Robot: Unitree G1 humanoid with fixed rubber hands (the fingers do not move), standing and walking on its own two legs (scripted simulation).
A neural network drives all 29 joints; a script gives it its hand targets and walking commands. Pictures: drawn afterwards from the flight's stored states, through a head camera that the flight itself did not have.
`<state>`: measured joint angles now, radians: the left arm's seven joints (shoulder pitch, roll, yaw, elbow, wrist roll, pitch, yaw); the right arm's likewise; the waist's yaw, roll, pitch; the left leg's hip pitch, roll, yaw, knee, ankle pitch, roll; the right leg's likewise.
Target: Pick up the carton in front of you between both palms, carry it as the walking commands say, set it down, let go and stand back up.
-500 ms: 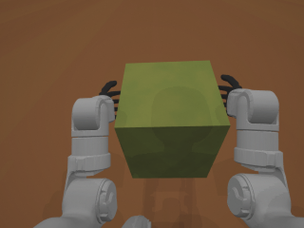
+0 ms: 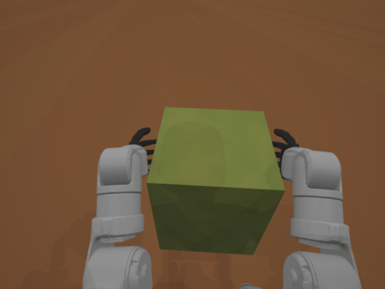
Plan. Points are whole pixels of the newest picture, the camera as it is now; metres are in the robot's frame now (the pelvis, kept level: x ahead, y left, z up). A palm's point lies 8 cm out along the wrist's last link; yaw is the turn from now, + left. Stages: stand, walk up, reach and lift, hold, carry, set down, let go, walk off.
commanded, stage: carry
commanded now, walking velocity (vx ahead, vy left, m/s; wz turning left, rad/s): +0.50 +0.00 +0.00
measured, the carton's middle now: (209, 182) +0.34 -0.01 +0.03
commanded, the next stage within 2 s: none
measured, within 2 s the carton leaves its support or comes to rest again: neither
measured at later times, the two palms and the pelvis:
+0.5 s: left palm (157, 97) +0.57 +0.13 +0.08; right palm (265, 93) +0.59 -0.17 +0.08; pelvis +0.33 -0.04 +0.00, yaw +3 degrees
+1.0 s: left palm (154, 41) +0.91 +0.17 +0.07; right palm (236, 40) +0.90 -0.13 +0.08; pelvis +0.64 +0.03 +0.00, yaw +0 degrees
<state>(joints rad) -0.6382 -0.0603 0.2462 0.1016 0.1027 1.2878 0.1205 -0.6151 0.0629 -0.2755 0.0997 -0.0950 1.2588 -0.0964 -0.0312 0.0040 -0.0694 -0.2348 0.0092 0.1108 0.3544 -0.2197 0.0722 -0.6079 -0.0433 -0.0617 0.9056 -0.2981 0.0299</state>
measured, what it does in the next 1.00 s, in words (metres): walks ahead: right foot, then left foot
